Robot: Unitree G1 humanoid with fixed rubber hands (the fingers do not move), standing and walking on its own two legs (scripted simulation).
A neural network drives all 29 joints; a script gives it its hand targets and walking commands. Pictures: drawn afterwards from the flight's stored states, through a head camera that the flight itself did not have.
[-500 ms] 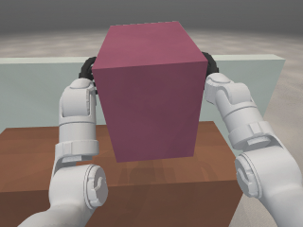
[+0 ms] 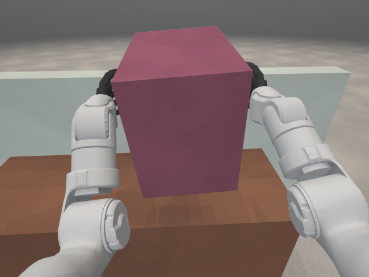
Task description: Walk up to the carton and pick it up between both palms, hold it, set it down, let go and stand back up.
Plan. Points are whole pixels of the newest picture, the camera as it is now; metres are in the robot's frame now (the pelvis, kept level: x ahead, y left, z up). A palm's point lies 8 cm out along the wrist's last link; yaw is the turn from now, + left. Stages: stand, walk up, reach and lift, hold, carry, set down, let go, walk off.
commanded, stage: hold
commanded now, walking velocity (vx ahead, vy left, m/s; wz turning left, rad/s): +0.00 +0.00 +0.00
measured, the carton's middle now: (182, 106) +0.45 +0.00 +0.25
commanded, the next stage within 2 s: none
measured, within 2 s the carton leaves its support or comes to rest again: neither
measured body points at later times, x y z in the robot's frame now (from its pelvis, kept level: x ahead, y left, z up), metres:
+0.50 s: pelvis +0.00 +0.00 +0.00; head -0.10 +0.02 +0.44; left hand +0.38 +0.16 +0.30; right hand +0.38 -0.15 +0.30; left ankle +0.03 +0.13 -0.75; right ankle +0.02 -0.12 -0.75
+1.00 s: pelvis +0.00 +0.00 +0.00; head -0.10 +0.02 +0.44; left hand +0.38 +0.16 +0.30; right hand +0.38 -0.15 +0.31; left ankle +0.03 +0.13 -0.75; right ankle +0.02 -0.12 -0.75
